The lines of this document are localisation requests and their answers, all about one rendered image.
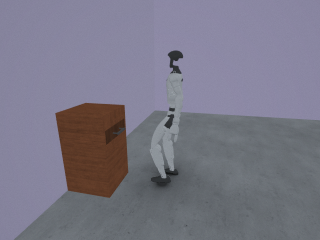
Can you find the robot right foot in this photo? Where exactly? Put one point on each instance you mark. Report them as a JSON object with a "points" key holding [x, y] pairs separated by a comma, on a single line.
{"points": [[168, 171]]}

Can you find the drawer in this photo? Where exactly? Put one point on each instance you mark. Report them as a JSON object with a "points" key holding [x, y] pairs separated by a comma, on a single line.
{"points": [[109, 136]]}

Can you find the robot right shin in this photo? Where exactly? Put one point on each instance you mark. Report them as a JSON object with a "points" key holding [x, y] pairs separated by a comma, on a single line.
{"points": [[169, 154]]}

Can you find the robot left hand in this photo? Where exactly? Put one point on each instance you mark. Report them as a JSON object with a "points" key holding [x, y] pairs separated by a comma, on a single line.
{"points": [[174, 129]]}

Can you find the left robot forearm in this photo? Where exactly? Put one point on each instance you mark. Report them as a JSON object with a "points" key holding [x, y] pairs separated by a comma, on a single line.
{"points": [[178, 108]]}

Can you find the robot left upper arm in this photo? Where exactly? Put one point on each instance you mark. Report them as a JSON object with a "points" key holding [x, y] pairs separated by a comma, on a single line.
{"points": [[174, 80]]}

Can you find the cabinet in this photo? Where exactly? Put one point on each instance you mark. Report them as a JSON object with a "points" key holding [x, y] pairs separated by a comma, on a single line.
{"points": [[92, 167]]}

